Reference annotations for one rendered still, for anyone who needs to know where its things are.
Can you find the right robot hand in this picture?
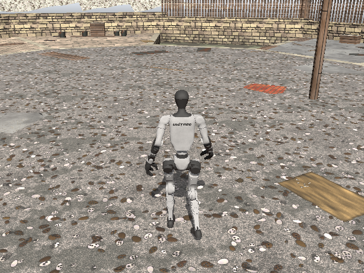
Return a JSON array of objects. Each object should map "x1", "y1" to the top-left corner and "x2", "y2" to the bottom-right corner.
[{"x1": 200, "y1": 150, "x2": 213, "y2": 160}]

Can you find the left robot upper arm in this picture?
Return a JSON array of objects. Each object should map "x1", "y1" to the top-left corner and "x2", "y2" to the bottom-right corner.
[{"x1": 154, "y1": 115, "x2": 170, "y2": 147}]

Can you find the right robot forearm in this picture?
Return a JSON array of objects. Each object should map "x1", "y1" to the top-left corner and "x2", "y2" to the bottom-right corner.
[{"x1": 204, "y1": 136, "x2": 213, "y2": 153}]

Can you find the robot left foot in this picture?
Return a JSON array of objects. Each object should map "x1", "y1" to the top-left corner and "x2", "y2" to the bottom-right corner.
[{"x1": 167, "y1": 214, "x2": 175, "y2": 228}]

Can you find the right robot upper arm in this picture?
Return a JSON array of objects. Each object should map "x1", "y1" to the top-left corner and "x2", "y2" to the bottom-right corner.
[{"x1": 194, "y1": 114, "x2": 210, "y2": 144}]

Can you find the left robot hand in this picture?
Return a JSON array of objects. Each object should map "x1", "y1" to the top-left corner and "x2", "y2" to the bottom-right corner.
[{"x1": 145, "y1": 161, "x2": 158, "y2": 176}]

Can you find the humanoid robot head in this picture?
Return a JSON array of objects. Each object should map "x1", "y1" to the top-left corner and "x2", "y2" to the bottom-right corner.
[{"x1": 173, "y1": 90, "x2": 191, "y2": 117}]

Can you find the left robot forearm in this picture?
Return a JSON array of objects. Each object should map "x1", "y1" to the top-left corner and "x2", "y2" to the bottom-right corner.
[{"x1": 147, "y1": 138, "x2": 160, "y2": 164}]

